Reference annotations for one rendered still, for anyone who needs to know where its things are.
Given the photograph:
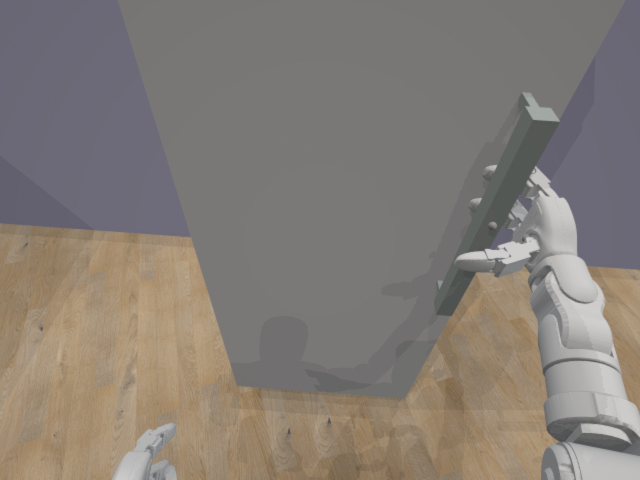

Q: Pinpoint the robot left hand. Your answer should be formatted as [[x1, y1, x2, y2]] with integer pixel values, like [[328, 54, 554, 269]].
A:
[[112, 423, 177, 480]]

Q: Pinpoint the robot right hand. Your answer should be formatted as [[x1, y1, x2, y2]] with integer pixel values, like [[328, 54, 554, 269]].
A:
[[454, 165, 578, 278]]

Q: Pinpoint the robot right upper arm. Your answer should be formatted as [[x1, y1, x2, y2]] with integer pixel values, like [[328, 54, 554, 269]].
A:
[[541, 441, 640, 480]]

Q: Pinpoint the robot right forearm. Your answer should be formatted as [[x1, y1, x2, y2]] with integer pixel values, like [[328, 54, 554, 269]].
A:
[[528, 255, 640, 456]]

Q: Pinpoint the fridge door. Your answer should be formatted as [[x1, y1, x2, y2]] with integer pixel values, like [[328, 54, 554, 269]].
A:
[[118, 0, 626, 399]]

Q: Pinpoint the handle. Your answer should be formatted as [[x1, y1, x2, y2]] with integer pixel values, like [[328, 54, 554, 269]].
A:
[[434, 92, 560, 316]]

